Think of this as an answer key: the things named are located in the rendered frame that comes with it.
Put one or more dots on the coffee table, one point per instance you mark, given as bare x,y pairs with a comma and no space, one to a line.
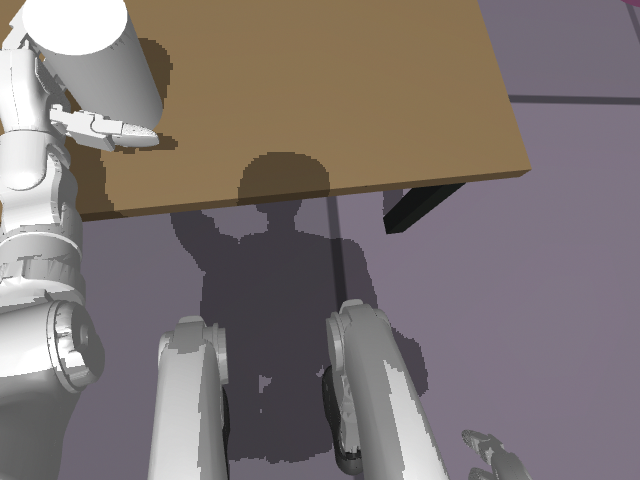
279,100

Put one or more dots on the can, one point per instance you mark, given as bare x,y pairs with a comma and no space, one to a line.
94,49

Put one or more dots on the right robot hand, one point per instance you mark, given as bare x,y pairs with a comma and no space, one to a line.
505,466

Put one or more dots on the left robot hand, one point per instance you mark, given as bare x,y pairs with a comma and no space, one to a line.
32,97

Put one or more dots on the right robot foot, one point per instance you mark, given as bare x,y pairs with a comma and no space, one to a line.
350,464

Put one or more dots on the left robot arm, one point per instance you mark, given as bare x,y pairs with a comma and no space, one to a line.
49,349

